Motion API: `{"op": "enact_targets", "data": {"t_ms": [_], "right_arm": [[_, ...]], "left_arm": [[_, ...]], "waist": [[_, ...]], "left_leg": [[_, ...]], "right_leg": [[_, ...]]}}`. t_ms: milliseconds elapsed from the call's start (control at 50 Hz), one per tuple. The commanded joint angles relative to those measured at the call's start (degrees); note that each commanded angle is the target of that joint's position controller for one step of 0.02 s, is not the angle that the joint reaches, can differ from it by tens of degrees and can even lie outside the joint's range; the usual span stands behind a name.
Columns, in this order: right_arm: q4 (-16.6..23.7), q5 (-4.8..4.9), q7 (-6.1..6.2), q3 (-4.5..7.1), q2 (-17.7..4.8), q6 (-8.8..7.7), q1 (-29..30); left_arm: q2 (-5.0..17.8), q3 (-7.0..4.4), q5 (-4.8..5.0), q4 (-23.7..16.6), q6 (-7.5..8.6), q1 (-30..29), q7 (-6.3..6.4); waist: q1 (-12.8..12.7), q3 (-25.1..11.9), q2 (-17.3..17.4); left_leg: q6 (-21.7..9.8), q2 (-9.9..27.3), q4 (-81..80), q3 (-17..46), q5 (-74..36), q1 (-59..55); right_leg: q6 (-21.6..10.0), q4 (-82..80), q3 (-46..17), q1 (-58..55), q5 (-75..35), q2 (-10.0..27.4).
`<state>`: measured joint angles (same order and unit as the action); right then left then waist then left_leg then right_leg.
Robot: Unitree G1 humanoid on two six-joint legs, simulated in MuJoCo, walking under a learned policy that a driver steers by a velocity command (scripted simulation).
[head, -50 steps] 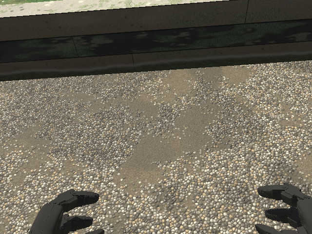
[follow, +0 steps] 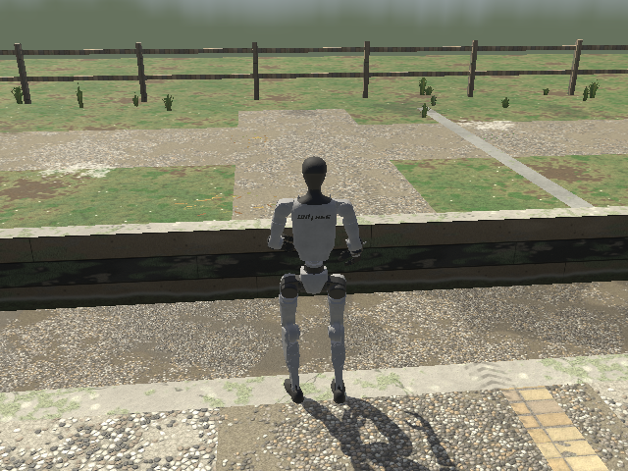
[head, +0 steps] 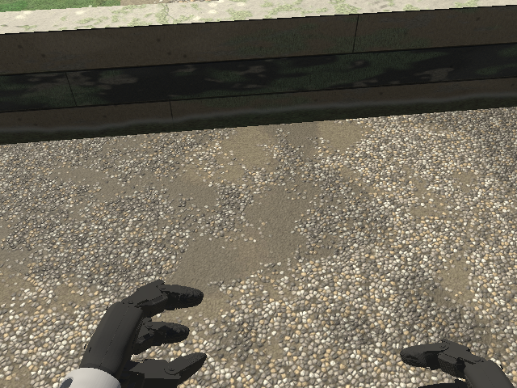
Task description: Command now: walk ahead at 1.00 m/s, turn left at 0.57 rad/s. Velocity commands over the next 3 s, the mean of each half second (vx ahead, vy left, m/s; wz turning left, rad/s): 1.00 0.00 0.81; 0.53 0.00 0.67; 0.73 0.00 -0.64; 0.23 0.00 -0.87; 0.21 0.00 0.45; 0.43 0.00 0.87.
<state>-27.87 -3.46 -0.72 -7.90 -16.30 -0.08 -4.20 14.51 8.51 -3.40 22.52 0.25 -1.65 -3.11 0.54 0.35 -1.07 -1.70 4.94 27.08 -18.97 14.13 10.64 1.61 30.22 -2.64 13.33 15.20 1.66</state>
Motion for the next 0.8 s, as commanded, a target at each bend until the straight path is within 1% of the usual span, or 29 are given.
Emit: {"op": "enact_targets", "data": {"t_ms": [20, 60, 80, 100, 200, 220, 240, 260, 300, 320, 340, 380, 400, 440, 460, 520, 540, 560, 600, 620, 640, 660, 680, 700, 720, 740, 760, 780, 800], "right_arm": [[5.95, 0.75, 0.15, 1.90, -5.76, -1.02, 8.14], [7.35, 0.41, -1.03, 1.80, -5.14, -1.52, 9.75], [7.83, 0.58, -1.11, 2.02, -5.60, -1.04, 9.52], [8.19, 0.64, -1.11, 2.09, -5.44, -0.81, 9.10], [8.86, 1.12, -1.74, 3.36, -6.10, -0.42, 7.89], [9.25, 1.01, -1.90, 3.51, -6.16, -0.35, 8.13], [9.36, 1.26, -1.96, 3.72, -6.34, -0.35, 8.27], [9.72, 1.48, -1.98, 4.08, -6.95, -0.38, 8.93], [10.22, 1.92, -2.09, 4.46, -7.04, -0.05, 9.12], [9.93, 1.94, -1.60, 4.61, -6.81, 0.72, 7.94], [10.04, 2.07, -1.39, 4.67, -6.69, 0.94, 7.55], [10.43, 2.33, -1.20, 5.06, -6.85, 1.37, 7.00], [10.77, 3.11, -1.26, 5.48, -7.18, 1.47, 6.91], [11.21, 3.50, -1.25, 5.97, -7.35, 1.82, 6.24], [11.43, 3.98, -1.17, 6.22, -7.82, 1.99, 5.76], [11.64, 4.68, -0.96, 6.91, -7.49, 2.35, 4.12], [11.57, 4.86, -0.92, 7.27, -7.56, 2.45, 3.23], [10.45, 5.53, -0.59, 8.26, -8.86, 2.59, 0.64], [9.39, 5.83, -0.09, 9.82, -10.28, 3.33, -2.39], [9.59, 5.62, 0.10, 10.43, -10.94, 3.67, -2.05], [10.29, 4.79, 0.31, 10.75, -11.09, 3.95, -1.32], [12.19, 4.61, 0.19, 10.98, -10.71, 3.29, 2.70], [12.87, 4.46, 0.08, 11.15, -10.75, 2.96, 4.54], [12.47, 4.89, 0.25, 11.54, -10.07, 2.97, 4.85], [12.45, 5.28, 0.72, 11.54, -8.73, 3.47, 4.79], [12.66, 5.58, 1.35, 11.41, -7.40, 4.04, 5.25], [12.43, 5.77, 1.80, 11.16, -6.40, 4.86, 5.31], [12.18, 5.50, 2.38, 11.18, -6.12, 5.77, 5.04], [11.13, 5.93, 2.14, 11.35, -5.02, 6.09, 3.50]], "left_arm": [[5.00, -1.99, -0.14, -5.95, 1.83, -6.42, -0.20], [5.24, -1.83, -0.37, -6.98, 2.77, -8.88, -1.29], [5.16, -1.61, -0.39, -6.98, 3.05, -8.84, -1.58], [5.60, -1.61, -0.91, -7.01, 3.08, -8.81, -1.73], [7.35, -2.60, -1.05, -6.37, 2.32, -8.21, -0.45], [7.02, -2.55, -1.35, -6.35, 2.09, -8.38, -0.22], [7.24, -2.93, -1.35, -5.68, 1.79, -7.90, 0.02], [7.25, -3.27, -1.91, -5.01, 1.93, -7.61, 0.21], [7.92, -4.12, -1.65, -3.80, 1.85, -7.28, 0.67], [9.19, -4.91, -1.34, -2.35, 1.57, -6.11, 1.53], [9.35, -5.38, -1.29, -1.58, 1.18, -5.31, 1.99], [9.06, -6.06, -1.30, -0.33, 0.70, -5.05, 2.64], [9.39, -6.59, -1.16, 0.59, 0.76, -4.98, 3.00], [9.30, -7.24, -1.18, 1.84, 0.65, -4.83, 3.51], [9.17, -7.51, -1.53, 2.45, 0.27, -4.48, 3.75], [9.02, -8.54, -1.64, 3.99, -0.84, -2.94, 4.29], [8.86, -8.85, -1.64, 4.46, -1.33, -2.12, 4.45], [9.05, -9.28, -0.90, 5.47, -1.71, -0.61, 4.81], [8.81, -9.82, -0.25, 6.56, -2.83, 1.65, 5.62], [8.27, -9.96, -0.14, 6.78, -3.25, 2.99, 5.94], [7.81, -10.13, -0.13, 6.12, -3.58, 2.80, 5.99], [6.46, -10.32, 0.23, 5.37, -2.40, 1.89, 5.81], [6.08, -10.53, 0.78, 5.36, -0.98, 1.91, 5.48], [6.99, -11.06, 1.64, 5.67, 0.35, 2.45, 5.09], [7.82, -11.45, 1.62, 6.17, 1.34, 3.12, 4.76], [7.42, -11.35, 1.65, 7.02, 1.80, 3.78, 4.81], [7.26, -11.33, 1.21, 7.81, 1.71, 4.84, 4.18], [6.60, -10.74, 0.93, 8.76, 1.25, 6.09, 3.48], [4.87, -10.30, 1.13, 9.89, 0.88, 9.05, 2.39]], "waist": [[-2.17, -6.44, 1.25], [-1.83, -6.99, -1.04], [-1.79, -5.85, -1.62], [-1.44, -5.36, -2.01], [-0.73, -6.13, -3.23], [-0.77, -6.03, -3.34], [-0.64, -7.01, -2.66], [-1.11, -8.41, -1.56], [-0.88, -8.14, -0.57], [-0.57, -7.96, -1.91], [-0.51, -8.09, -0.59], [-0.13, -7.66, 1.11], [0.04, -7.84, 1.49], [0.45, -7.79, 2.67], [0.56, -8.22, 3.56], [0.89, -8.06, 3.99], [1.01, -8.17, 4.38], [0.97, -8.69, 5.07], [1.11, -8.62, 7.94], [0.36, -8.05, 9.84], [0.24, -6.81, 12.19], [-0.79, -6.34, 12.99], [-1.61, -7.27, 11.80], [-1.92, -8.51, 10.18], [-2.01, -9.61, 8.27], [-1.93, -10.82, 8.08], [-2.33, -13.18, 6.23], [-2.00, -15.11, 6.25], [-1.73, -15.86, 7.48]], "left_leg": [[-1.31, 7.79, -8.28, 18.22, 5.52, -3.54], [0.30, 6.16, -5.26, 20.45, 4.12, -2.28], [1.01, 5.48, -4.04, 21.00, 3.13, -1.44], [1.45, 4.74, -2.92, 21.39, 2.02, -0.28], [2.31, 1.99, 1.48, 22.32, 0.99, 6.31], [2.57, 1.39, 2.25, 22.26, 0.23, 7.43], [2.34, 1.12, 2.79, 22.36, -0.69, 8.43], [1.71, 1.20, 3.24, 22.63, -2.03, 9.18], [1.16, 0.63, 4.30, 23.36, -5.06, 10.70], [0.95, 0.58, 5.71, 22.63, -7.60, 11.97], [0.74, 0.29, 6.97, 22.49, -9.52, 12.44], [0.36, -0.30, 8.60, 22.59, -12.86, 13.75], [0.00, -0.50, 9.22, 22.97, -14.48, 14.18], [-0.82, -1.11, 9.75, 23.70, -17.90, 15.19], [-1.14, -1.38, 10.12, 24.11, -20.79, 16.13], [-2.54, -3.05, 9.88, 25.51, -23.97, 17.57], [-2.83, -3.98, 9.39, 26.01, -23.11, 17.64], [-3.44, -4.69, 9.20, 27.30, -23.03, 17.61], [-5.96, -5.82, 5.74, 32.67, -19.76, 18.54], [-7.73, -5.68, 2.21, 38.26, -13.37, 19.52], [-9.52, -4.78, -1.67, 45.72, -6.88, 19.46], [-10.85, -3.10, -4.19, 55.22, 2.54, 21.29], [-12.59, -0.90, -5.47, 61.32, 5.50, 18.99], [-13.20, 0.08, -5.82, 63.89, 6.79, 15.79], [-12.92, 0.39, -5.23, 64.96, 5.10, 11.56], [-12.39, 0.14, -3.89, 64.24, 1.12, 9.22], [-10.93, -0.40, -2.75, 62.55, -1.94, 6.63], [-8.94, -1.59, -3.21, 59.20, -2.60, 6.03], [-7.06, -3.29, -4.56, 56.26, 4.20, 7.61]], "right_leg": [[0.31, -2.83, -1.81, 3.26, -8.56, 4.62], [-0.19, -4.30, -3.31, 4.60, -5.00, 6.04], [-0.17, -5.34, -3.45, 5.49, -4.28, 6.45], [-0.23, -5.71, -3.31, 5.49, -3.76, 6.87], [-1.25, -6.38, -0.70, 0.76, -3.78, 8.99], [-1.33, -6.03, 0.25, -0.22, -5.67, 9.18], [-1.62, -5.63, 1.37, -1.72, -6.09, 9.43], [-1.79, -5.24, 2.33, -3.38, -4.80, 9.45], [-2.10, -4.34, 4.39, -4.60, -5.49, 9.45], [-2.81, -4.43, 5.89, -6.27, -5.87, 9.78], [-3.02, -4.27, 6.85, -6.87, -5.75, 10.01], [-3.41, -3.31, 8.95, -7.43, -4.55, 10.41], [-3.40, -2.85, 10.04, -7.71, -3.26, 10.30], [-3.46, -1.22, 12.10, -8.10, -1.41, 10.33], [-3.91, -0.04, 12.81, -8.72, -1.83, 10.53], [-3.88, 3.12, 15.99, -9.19, 3.17, 10.11], [-3.87, 3.90, 16.74, -9.12, 6.26, 9.81], [-3.92, 6.46, 17.12, -9.01, 8.85, 9.18], [-3.43, 12.53, 17.92, -8.12, 14.39, 6.59], [-3.28, 16.13, 16.82, -5.91, 20.11, 4.26], [-3.11, 21.67, 13.79, -0.20, 25.77, 1.58], [-3.22, 28.39, 7.57, 3.56, 25.06, -1.05], [-3.45, 33.82, 0.60, 8.51, 22.03, -2.39], [-3.77, 34.59, -3.87, 12.30, 20.71, -3.38], [-3.91, 32.64, -6.30, 15.16, 19.44, -4.30], [-3.79, 29.27, -7.98, 15.53, 18.98, -4.83], [-3.43, 22.74, -8.43, 13.40, 17.21, -4.83], [-4.03, 14.79, -7.23, 8.12, 16.59, -4.74], [-5.64, 5.84, -5.39, 0.94, 13.32, -4.74]]}}
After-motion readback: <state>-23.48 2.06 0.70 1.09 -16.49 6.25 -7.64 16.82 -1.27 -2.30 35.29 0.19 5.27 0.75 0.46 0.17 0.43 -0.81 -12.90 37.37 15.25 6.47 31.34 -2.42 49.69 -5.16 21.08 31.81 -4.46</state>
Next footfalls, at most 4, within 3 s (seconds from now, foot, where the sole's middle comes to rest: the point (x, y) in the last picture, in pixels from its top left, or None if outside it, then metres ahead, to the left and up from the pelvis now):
1.10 left None -0.10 0.10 -0.77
1.86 left None -0.03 0.10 -0.77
2.24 right None -0.08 -0.15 -0.77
2.72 left None -0.01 0.17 -0.77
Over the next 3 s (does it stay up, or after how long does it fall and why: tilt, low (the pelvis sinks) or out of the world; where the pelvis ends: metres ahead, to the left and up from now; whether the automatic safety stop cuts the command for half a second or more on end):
stays up -0.05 0.06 0.00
